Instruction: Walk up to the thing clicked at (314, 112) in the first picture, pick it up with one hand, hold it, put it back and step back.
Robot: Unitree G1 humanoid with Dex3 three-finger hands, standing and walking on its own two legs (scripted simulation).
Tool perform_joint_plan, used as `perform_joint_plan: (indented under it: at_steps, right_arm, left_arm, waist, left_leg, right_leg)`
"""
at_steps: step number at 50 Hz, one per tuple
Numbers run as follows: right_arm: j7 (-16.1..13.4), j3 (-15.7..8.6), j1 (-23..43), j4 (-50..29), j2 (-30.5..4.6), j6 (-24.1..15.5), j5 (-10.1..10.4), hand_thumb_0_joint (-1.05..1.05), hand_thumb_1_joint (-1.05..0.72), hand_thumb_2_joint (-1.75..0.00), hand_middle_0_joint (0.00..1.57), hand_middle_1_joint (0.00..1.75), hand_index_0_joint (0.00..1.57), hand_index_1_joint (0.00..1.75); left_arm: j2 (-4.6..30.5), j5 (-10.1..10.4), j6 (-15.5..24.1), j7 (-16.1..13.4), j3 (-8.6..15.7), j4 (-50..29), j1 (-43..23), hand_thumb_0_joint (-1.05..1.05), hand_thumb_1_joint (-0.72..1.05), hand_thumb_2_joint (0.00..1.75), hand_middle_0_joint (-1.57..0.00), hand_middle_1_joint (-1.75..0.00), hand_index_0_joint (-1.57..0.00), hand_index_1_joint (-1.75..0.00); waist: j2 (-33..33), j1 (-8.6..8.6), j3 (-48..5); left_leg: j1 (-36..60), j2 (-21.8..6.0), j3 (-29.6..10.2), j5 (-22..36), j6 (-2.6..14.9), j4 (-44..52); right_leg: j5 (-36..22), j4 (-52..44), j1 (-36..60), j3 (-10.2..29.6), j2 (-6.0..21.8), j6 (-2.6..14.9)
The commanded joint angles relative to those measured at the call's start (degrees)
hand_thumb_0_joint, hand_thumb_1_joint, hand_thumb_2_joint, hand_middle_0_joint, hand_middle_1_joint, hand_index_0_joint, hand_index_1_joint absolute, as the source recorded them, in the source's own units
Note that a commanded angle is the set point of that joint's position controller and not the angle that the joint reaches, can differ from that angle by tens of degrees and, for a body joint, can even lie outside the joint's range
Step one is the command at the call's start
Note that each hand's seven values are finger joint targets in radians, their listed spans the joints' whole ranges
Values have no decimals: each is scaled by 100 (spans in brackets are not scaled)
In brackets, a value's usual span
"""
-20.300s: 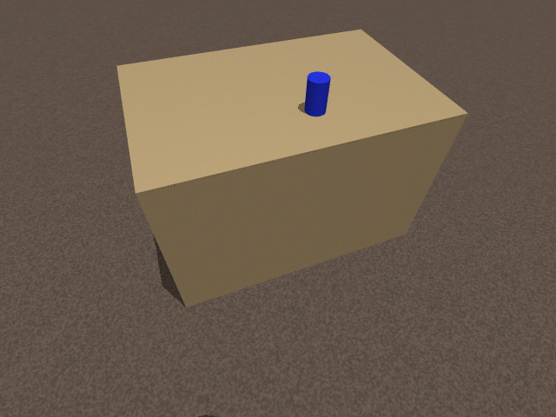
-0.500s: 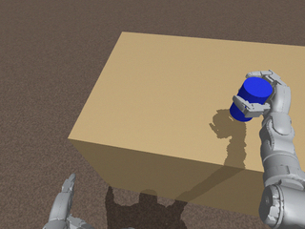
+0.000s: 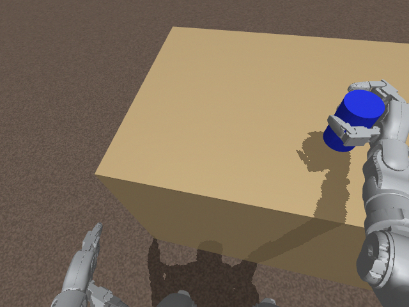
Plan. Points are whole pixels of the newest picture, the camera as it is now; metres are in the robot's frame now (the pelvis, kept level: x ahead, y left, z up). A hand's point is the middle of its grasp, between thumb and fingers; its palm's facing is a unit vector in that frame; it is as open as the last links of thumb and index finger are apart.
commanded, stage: lower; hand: right
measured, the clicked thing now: (350, 122) +0.48 -0.21 +0.06
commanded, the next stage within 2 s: loosen in 1.08 s
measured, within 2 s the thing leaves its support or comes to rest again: rests again in 0.90 s
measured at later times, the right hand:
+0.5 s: hand (342, 129) +0.50 -0.21 +0.03, palm faces +0.20 +0.98 +0.01, open 9.5 cm
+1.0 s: hand (337, 136) +0.50 -0.21 +0.00, palm faces +0.21 +0.98 +0.01, open 9.5 cm
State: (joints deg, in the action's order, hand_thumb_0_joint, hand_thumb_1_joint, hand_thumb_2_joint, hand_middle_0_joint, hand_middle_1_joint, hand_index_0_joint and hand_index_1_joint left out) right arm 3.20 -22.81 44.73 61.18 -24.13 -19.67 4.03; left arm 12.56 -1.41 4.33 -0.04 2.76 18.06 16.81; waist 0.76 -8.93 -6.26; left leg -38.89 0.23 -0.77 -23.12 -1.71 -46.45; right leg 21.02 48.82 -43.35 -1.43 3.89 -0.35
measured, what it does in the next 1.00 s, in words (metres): lowers itself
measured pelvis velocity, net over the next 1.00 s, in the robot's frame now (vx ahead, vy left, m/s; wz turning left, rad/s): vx -0.02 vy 0.00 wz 0.01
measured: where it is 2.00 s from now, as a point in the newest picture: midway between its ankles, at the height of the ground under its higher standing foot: outside the picture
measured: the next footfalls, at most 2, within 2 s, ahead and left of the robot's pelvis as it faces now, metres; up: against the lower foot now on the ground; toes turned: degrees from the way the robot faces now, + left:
none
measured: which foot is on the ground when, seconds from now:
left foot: down 0.00-1.00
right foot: down 0.00-1.00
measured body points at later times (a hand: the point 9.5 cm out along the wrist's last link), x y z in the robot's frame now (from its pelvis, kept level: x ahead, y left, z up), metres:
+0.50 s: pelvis -0.02 +0.00 -0.04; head +0.10 -0.03 +0.40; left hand +0.13 +0.27 -0.05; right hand +0.48 -0.26 +0.03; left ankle -0.01 +0.14 -0.70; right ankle +0.02 -0.12 -0.70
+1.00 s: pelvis -0.02 +0.00 -0.05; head +0.11 -0.04 +0.38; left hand +0.14 +0.27 -0.05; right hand +0.48 -0.26 +0.00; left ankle -0.01 +0.14 -0.70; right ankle +0.02 -0.12 -0.70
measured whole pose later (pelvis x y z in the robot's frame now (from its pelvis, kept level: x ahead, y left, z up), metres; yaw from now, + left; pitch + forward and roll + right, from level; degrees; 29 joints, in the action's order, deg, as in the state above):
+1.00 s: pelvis -0.02 +0.00 -0.05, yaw +1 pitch +23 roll +4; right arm 2.4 -28.4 47.0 64.6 -28.8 -23.8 0.2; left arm 13.8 -4.0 0.1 1.9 2.4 2.0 20.0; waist 0.1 -14.1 -8.5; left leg -57.3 1.6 0.7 -28.6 -1.6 -62.4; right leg 26.6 66.0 -62.9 1.0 5.1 -0.4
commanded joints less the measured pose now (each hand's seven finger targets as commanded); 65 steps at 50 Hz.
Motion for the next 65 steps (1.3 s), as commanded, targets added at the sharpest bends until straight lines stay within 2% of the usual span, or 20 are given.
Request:
perform_joint_plan:
  at_steps: [1, 3, 6, 8, 12, 15, 17, 19, 23, 26, 29, 32, 36, 38, 42, 43, 54, 58, 59, 65]
  right_arm:
    - [118, -26, 2173, -506, -870, -388, 42, 0, -25, -133, 130, 144, 134, 144]
    - [61, -362, 2906, -1216, -1652, -570, -49, 0, -24, -133, 130, 145, 134, 145]
    - [173, -134, 2262, -431, -1121, -544, -33, 0, -25, -131, 130, 143, 134, 143]
    - [83, -514, 3243, -1519, -1971, -752, -81, 0, -28, -132, 130, 143, 134, 143]
    - [49, -354, 2613, -616, -1442, -670, -125, 0, -26, -131, 130, 143, 134, 143]
    - [-20, -531, 3207, -1227, -1964, -816, -210, 0, -24, -131, 129, 143, 133, 143]
    - [94, -182, 2379, -160, -1218, -635, -211, 0, -26, -133, 131, 145, 135, 145]
    - [12, -710, 3315, -1411, -2222, -813, -217, 0, -24, -133, 131, 145, 135, 145]
    - [42, -438, 2342, -154, -1536, -635, -216, 0, -25, -131, 129, 142, 133, 142]
    - [-77, -642, 3323, -1351, -2135, -823, -287, 0, -23, -132, 130, 144, 134, 144]
    - [-5, -460, 2244, -174, -1601, -650, -272, 0, -23, -128, 127, 140, 130, 140]
    - [-96, -663, 3192, -1216, -2036, -844, -306, 0, -21, -128, 126, 139, 129, 139]
    - [-3, -406, 2494, -618, -1482, -728, -300, 0, -24, -127, 127, 139, 130, 139]
    - [-49, -630, 2968, -1229, -1966, -813, -295, 0, -24, -127, 126, 138, 129, 138]
    - [3, -459, 2643, -887, -1622, -764, -298, 0, -24, -127, 126, 138, 129, 138]
    - [-38, -665, 2828, -1057, -1968, -802, -320, 0, -26, -128, 127, 140, 131, 140]
    - [-70, -726, 2777, -1017, -1969, -923, -351, 0, -25, -127, 126, 138, 129, 138]
    - [-6, -457, 2353, -388, -1463, -815, -357, 0, -25, -127, 127, 139, 130, 139]
    - [-52, -686, 2638, -813, -1858, -876, -355, 0, -26, -126, 126, 138, 129, 138]
    - [-53, -598, 2651, -701, -1879, -804, -420, 0, -3, -80, 116, 102, 117, 102]
  left_arm:
    - [905, -6, 305, -50, 451, -1195, -66, 0, -56, 7, -5, -4, -4, -5]
    - [1000, -35, 315, -79, 495, -1670, -96, 0, -56, 7, -5, -4, -4, -5]
    - [726, -63, 239, 9, 340, -1197, 401, 0, -55, 7, -5, -5, -4, -5]
    - [1091, -93, 295, -46, 597, -1902, -61, 0, -56, 7, -5, -4, -4, -5]
    - [888, -115, 190, 14, 441, -1660, 381, 0, -55, 7, -5, -5, -4, -5]
    - [1000, -180, 178, -19, 484, -2067, 220, 0, -56, 7, -5, -5, -4, -5]
    - [785, -154, 116, 38, 393, -1603, 520, 0, -55, 7, -5, -5, -4, -5]
    - [1140, -163, 163, -4, 555, -2465, -104, 0, -56, 7, -5, -4, -4, -5]
    - [965, -144, 19, 19, 480, -2051, 541, 0, -55, 6, -5, -5, -4, -5]
    - [1077, -193, 60, -1, 500, -2826, 89, 0, -56, 7, -5, -4, -4, -5]
    - [928, -196, -77, 60, 499, -1715, 1049, 0, -55, 7, -5, -5, -4, -5]
    - [1110, -236, 9, 33, 647, -2622, 176, 0, -56, 7, -5, -4, -4, -5]
    - [1011, -199, -60, 62, 588, -2290, 576, 0, -56, 7, -4, -4, -4, -5]
    - [1051, -220, -54, 62, 535, -2676, 237, 0, -56, 7, -5, -4, -4, -5]
    - [1059, -210, -65, 62, 579, -2611, 384, 0, -56, 7, -5, -4, -4, -5]
    - [1138, -229, -82, 47, 648, -2553, 416, 0, -55, 6, -5, -4, -4, -5]
    - [1094, -259, -106, 82, 606, -2781, 372, 0, -55, 6, -5, -4, -4, -5]
    - [1074, -261, -137, 106, 635, -2591, 634, 0, -55, 5, -4, -4, -4, -5]
    - [1051, -244, -133, 107, 573, -2797, 444, 0, -55, 5, -4, -4, -4, -5]
    - [1087, -235, -200, 118, 642, -2811, 691, 0, -51, 3, -5, -5, -6, -4]
  waist:
    - [-372, -177, -2243]
    - [-604, -127, -3020]
    - [-748, -192, -2369]
    - [-913, -180, -3229]
    - [-786, -277, -2566]
    - [-1155, -293, -3204]
    - [-992, -370, -2557]
    - [-1062, -287, -3469]
    - [-867, -441, -2485]
    - [-1116, -378, -3606]
    - [-1193, -413, -2276]
    - [-1274, -444, -3423]
    - [-1138, -559, -2936]
    - [-1348, -417, -3435]
    - [-1217, -544, -3319]
    - [-1264, -492, -3327]
    - [-1329, -553, -3248]
    - [-1153, -664, -2887]
    - [-1186, -581, -3078]
    - [-1214, -616, -2932]
  left_leg:
    - [-1, 221, 244, 1768, 193, 266]
    - [217, 206, 210, 1944, 181, 171]
    - [-187, 199, 176, 1880, 189, -3]
    - [-72, 201, 173, 1887, 198, -132]
    - [-453, 232, 180, 1536, 211, -205]
    - [-459, 236, 198, 1570, 230, -339]
    - [-765, 247, 198, 1542, 210, -405]
    - [-400, 239, 183, 1646, 199, -458]
    - [-785, 286, 281, 1205, 227, -452]
    - [-491, 286, 242, 1516, 221, -594]
    - [-1123, 295, 285, 1309, 258, -657]
    - [-913, 292, 257, 1514, 241, -759]
    - [-1126, 314, 330, 1538, 233, -810]
    - [-940, 301, 299, 1602, 251, -854]
    - [-972, 308, 314, 1595, 232, -868]
    - [-1004, 307, 310, 1529, 241, -886]
    - [-1210, 312, 325, 1423, 249, -1039]
    - [-1342, 317, 322, 1482, 214, -1061]
    - [-1327, 321, 324, 1436, 230, -1104]
    - [-1365, 316, 314, 1227, 233, -1054]
  right_leg:
    - [-1836, -174, 1806, 232, -131, 124]
    - [-2006, -2, 2094, 200, -134, 134]
    - [-1882, 163, 1605, 178, -175, 127]
    - [-1927, 277, 1876, 238, -139, 125]
    - [-1388, 378, 1311, 240, -156, 145]
    - [-1537, 516, 1555, 246, -120, 115]
    - [-1445, 625, 1168, 242, -130, 135]
    - [-1533, 685, 1328, 301, -116, 137]
    - [-965, 612, 831, 317, -114, 118]
    - [-1382, 769, 1353, 299, -89, 130]
    - [-1314, 764, 770, 299, -114, 84]
    - [-1564, 949, 1251, 341, -59, 120]
    - [-1705, 999, 1046, 382, -38, 114]
    - [-1791, 1041, 1174, 370, -54, 95]
    - [-1586, 1097, 988, 364, -67, 115]
    - [-1543, 1092, 968, 359, -66, 107]
    - [-1471, 1228, 768, 407, -48, 114]
    - [-1386, 1304, 486, 389, -63, 138]
    - [-1428, 1308, 531, 412, -47, 134]
    - [-1053, 1275, 385, 374, -73, 141]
